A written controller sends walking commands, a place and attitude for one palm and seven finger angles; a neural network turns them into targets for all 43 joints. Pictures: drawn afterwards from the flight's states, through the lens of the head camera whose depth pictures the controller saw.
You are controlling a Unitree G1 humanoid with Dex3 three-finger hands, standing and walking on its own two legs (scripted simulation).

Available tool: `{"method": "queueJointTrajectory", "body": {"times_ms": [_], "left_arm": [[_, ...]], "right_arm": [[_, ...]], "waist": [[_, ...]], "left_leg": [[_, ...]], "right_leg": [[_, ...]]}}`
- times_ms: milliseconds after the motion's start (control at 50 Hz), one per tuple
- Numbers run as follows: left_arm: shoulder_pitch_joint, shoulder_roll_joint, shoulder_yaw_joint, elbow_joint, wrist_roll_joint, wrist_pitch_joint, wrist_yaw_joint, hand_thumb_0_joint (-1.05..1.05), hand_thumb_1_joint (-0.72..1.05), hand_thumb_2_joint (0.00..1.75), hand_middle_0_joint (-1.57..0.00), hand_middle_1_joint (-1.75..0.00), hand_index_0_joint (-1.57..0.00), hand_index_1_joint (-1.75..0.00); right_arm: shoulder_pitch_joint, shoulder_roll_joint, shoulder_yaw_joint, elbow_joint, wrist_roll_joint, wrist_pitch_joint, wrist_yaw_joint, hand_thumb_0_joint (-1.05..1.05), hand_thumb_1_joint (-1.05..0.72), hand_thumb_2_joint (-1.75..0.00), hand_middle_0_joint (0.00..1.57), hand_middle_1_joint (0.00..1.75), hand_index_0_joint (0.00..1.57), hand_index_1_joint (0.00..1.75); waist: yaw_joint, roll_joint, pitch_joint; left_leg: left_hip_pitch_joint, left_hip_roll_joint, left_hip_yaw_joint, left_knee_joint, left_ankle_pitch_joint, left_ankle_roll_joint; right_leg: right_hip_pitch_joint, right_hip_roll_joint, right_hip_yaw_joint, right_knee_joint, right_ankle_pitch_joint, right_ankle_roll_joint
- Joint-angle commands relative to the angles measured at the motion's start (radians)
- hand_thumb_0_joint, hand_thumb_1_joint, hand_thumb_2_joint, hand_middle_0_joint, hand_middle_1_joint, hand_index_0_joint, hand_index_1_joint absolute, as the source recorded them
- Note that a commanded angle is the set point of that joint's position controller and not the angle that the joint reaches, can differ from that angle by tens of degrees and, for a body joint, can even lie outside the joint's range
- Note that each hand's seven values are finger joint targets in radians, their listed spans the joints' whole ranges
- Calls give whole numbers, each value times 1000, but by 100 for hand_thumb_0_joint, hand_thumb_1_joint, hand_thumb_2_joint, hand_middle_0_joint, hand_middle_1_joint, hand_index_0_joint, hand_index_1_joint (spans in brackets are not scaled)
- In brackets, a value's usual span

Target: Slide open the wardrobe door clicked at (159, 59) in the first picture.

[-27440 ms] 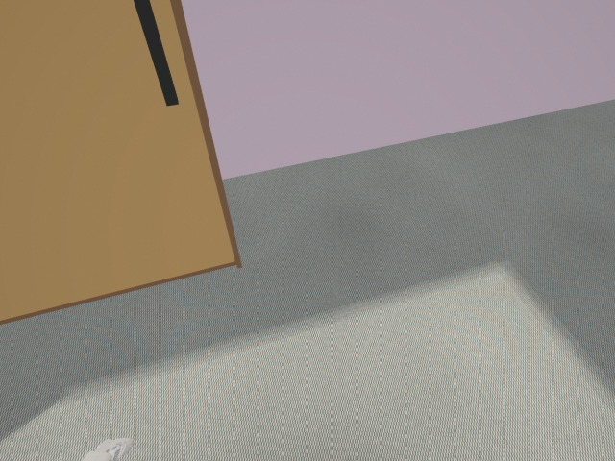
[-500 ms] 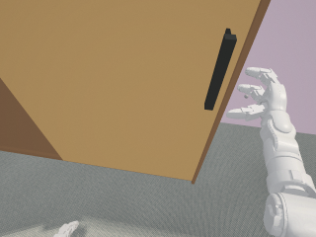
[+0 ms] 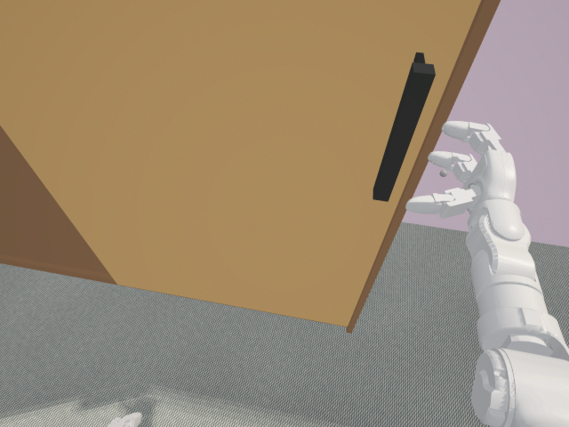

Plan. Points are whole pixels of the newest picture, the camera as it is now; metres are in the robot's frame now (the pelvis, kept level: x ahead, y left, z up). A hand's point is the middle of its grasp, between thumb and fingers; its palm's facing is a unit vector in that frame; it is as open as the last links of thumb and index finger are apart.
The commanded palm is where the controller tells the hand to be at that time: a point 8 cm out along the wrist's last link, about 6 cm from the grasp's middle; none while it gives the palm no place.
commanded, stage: move the hooked fingers beside the handle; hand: right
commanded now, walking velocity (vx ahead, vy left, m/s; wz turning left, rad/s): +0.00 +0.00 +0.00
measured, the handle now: (398, 133) +0.54 -0.11 +0.14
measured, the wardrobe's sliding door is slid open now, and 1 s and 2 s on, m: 0.00 0.00 0.00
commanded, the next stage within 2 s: feel for the door with the fingertips in 0.04 s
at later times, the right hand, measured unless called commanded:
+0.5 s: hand (428, 175) +0.44 -0.14 +0.15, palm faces +0.08 +1.00 +0.03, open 14.0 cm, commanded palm +0.41 -0.19 +0.15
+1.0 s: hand (429, 160) +0.47 -0.15 +0.15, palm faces +0.09 +1.00 +0.03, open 14.0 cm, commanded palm +0.44 -0.20 +0.15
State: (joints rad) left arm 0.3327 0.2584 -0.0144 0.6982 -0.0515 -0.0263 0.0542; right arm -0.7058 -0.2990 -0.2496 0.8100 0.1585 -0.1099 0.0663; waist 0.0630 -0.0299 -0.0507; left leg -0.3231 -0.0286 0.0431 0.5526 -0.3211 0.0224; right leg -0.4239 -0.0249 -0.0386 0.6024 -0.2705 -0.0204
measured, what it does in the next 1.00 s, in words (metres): stands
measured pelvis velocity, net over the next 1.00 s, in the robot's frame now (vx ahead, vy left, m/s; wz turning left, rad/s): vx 0.00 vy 0.00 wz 0.00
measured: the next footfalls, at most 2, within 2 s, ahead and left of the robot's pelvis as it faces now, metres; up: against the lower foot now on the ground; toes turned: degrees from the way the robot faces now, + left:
none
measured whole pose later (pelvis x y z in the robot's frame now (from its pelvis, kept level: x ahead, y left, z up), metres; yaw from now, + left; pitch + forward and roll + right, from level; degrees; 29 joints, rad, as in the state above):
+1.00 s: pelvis +0.00 +0.00 +0.00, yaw +0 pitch +7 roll +1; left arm 0.36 0.26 -0.01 0.73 -0.04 -0.04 0.04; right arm -0.83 -0.31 -0.27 0.97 0.14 -0.16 0.04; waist 0.09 -0.02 -0.05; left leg -0.36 -0.04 0.04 0.56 -0.32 0.03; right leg -0.46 -0.03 -0.04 0.61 -0.27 -0.02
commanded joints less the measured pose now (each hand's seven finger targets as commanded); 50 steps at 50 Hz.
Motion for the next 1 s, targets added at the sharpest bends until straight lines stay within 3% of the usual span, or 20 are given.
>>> {"method": "queueJointTrajectory", "body": {"times_ms": [0, 40, 80, 120, 220, 320, 340, 420, 440, 480, 540, 600, 640, 680, 700, 820, 840, 880, 940, 980], "left_arm": [[-8, 142, 48, -117, 4, -36, 7, 0, 90, 90, -20, -30, -20, -30], [-7, 149, 48, -120, 7, -28, 11, 0, 90, 90, -20, -30, -20, -30], [-22, 139, 43, -132, 3, -25, 11, 0, 90, 90, -20, -30, -20, -30], [-27, 138, 44, -136, 3, -25, 13, 0, 90, 90, -20, -30, -20, -30], [-35, 131, 48, -128, -2, -37, 15, 0, 90, 90, -20, -30, -20, -30], [-41, 131, 42, -114, 0, -40, 13, 0, 90, 90, -20, -30, -20, -30], [-35, 135, 43, -110, 3, -39, 13, 0, 90, 90, -20, -30, -20, -30], [-43, 126, 39, -111, 7, -43, 12, 0, 90, 90, -20, -30, -20, -30], [-34, 131, 38, -108, 10, -41, 11, 0, 90, 90, -20, -30, -20, -30], [-42, 122, 36, -109, 9, -46, 8, 0, 90, 90, -20, -30, -20, -30], [-16, 135, 36, -94, 18, -42, 11, 0, 90, 90, -20, -30, -20, -30], [-16, 126, 37, -102, 16, -44, 6, 0, 90, 90, -20, -30, -20, -30], [1, 135, 42, -102, 18, -43, 4, 0, 90, 90, -20, -30, -20, -30], [3, 135, 43, -99, 12, -41, 2, 0, 90, 90, -20, -30, -20, -30], [9, 139, 44, -95, 12, -40, 3, 0, 90, 90, -20, -30, -20, -30], [42, 143, 51, -78, 11, -41, 3, 0, 90, 90, -20, -30, -20, -30], [50, 148, 54, -74, 14, -41, 4, 0, 90, 90, -20, -30, -20, -30], [53, 144, 54, -73, 15, -44, 0, 0, 90, 90, -20, -30, -20, -30], [70, 149, 56, -63, 19, -43, -3, 0, 90, 90, -20, -30, -20, -30], [67, 149, 57, -72, 18, -42, -8, 0, 90, 90, -20, -30, -20, -30]], "right_arm": [[-447, -197, -35, -247, 8, -59, -7, 0, 50, -30, 30, 120, 30, 120], [-393, -276, -101, -234, -1, -48, -14, 0, 50, -30, 30, 120, 30, 120], [-426, -226, -51, -261, -6, -46, -7, 0, 50, -30, 30, 120, 30, 120], [-412, -231, -58, -276, -2, -48, -4, 0, 50, -30, 30, 120, 30, 120], [-462, -129, 25, -304, 20, -44, 9, 0, 50, -30, 30, 120, 30, 120], [-486, -113, 36, -266, 15, -24, -16, 0, 50, -30, 30, 120, 30, 120], [-490, -133, 24, -263, 12, -27, -25, 0, 50, -30, 30, 120, 30, 120], [-532, -133, 18, -241, -2, -40, -48, 0, 50, -30, 30, 120, 30, 120], [-525, -151, 5, -225, -7, -47, -55, 0, 50, -30, 30, 120, 30, 120], [-550, -102, 40, -208, -10, -58, -60, 0, 50, -30, 30, 120, 30, 120], [-567, -211, -47, -141, -20, -73, -71, 0, 50, -30, 30, 120, 30, 120], [-585, -181, -17, -156, -29, -99, -60, 0, 50, -30, 30, 120, 30, 120], [-534, -198, -38, -123, -28, -105, -51, 0, 50, -30, 30, 120, 30, 120], [-545, -171, -17, -100, -16, -99, -35, 0, 50, -30, 30, 120, 30, 120], [-571, -193, -28, -99, -15, -100, -31, 0, 50, -30, 30, 120, 30, 120], [-632, -183, -13, -80, -10, -103, -18, 0, 50, -30, 30, 120, 30, 120], [-643, -216, -36, -90, -13, -113, -22, 0, 50, -30, 30, 120, 30, 120], [-635, -200, -27, -97, -14, -122, -23, 0, 50, -30, 30, 120, 30, 120], [-625, -214, -40, -53, -22, -125, -29, 0, 50, -30, 30, 120, 30, 120], [-620, -205, -37, -75, -21, -127, -29, 0, 50, -30, 30, 120, 30, 120]], "waist": [[-8, 17, -323], [-27, 47, -315], [-15, 19, -292], [-20, -6, -305], [4, -17, -311], [11, 1, -268], [9, 43, -278], [6, 12, -290], [4, 54, -286], [12, 9, -278], [3, 58, -293], [4, -4, -329], [0, 47, -344], [13, 41, -310], [17, 38, -300], [35, 19, -319], [32, 26, -332], [26, -16, -359], [31, 22, -340], [22, 0, -364]], "left_leg": [[7, -8, -16, -66, 344, -2], [47, -3, -24, -70, 353, -4], [35, -1, -23, -73, 343, -4], [35, -3, -26, -75, 345, -2], [-6, -5, -20, -84, 325, -3], [-27, -2, -18, -94, 292, -5], [-9, -1, -21, -96, 287, -7], [-7, 3, -28, -90, 286, -6], [7, 3, -26, -91, 279, -6], [-20, 2, -27, -89, 267, -6], [9, 5, -34, -87, 266, -9], [14, 3, -35, -70, 314, -5], [29, -1, -31, -67, 330, -5], [9, -2, -35, -75, 327, -10], [2, -1, -35, -75, 325, -10], [-32, -6, -32, -72, 306, -9], [-25, -6, -33, -70, 307, -8], [-28, -8, -32, -60, 326, -5], [-34, -10, -28, -59, 319, -7], [-24, -11, -26, -49, 341, -4]], "right_leg": [[275, 6, 49, -45, 294, -20], [239, 8, 40, -49, 280, -25], [239, 11, 37, -57, 263, -24], [258, 11, 33, -54, 267, -24], [308, 8, 45, -50, 266, -21], [284, 11, 49, -55, 230, -21], [272, 13, 51, -53, 222, -25], [261, 18, 45, -55, 206, -23], [246, 16, 50, -55, 203, -24], [254, 18, 46, -55, 189, -21], [218, 17, 47, -53, 181, -23], [239, 20, 39, -46, 219, -21], [235, 16, 42, -41, 240, -23], [216, 17, 33, -41, 218, -24], [213, 16, 34, -40, 213, -24], [231, 15, 42, -31, 220, -26], [235, 13, 45, -27, 230, -26], [258, 12, 45, -23, 259, -22], [237, 11, 49, -20, 256, -24], [245, 11, 45, -22, 277, -21]]}}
